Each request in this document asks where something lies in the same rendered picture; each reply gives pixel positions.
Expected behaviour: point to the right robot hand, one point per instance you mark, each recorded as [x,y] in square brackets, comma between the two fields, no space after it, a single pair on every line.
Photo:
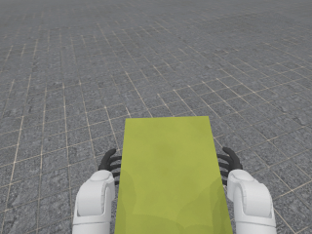
[233,162]

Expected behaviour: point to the robot right forearm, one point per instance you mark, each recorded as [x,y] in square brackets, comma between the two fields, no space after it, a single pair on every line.
[252,203]

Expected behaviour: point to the carton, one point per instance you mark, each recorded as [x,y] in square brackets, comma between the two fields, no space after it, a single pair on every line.
[170,181]

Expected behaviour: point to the left robot hand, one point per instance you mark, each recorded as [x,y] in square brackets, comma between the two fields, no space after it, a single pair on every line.
[107,160]

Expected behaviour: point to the robot left forearm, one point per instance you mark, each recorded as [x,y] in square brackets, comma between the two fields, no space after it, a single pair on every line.
[92,212]

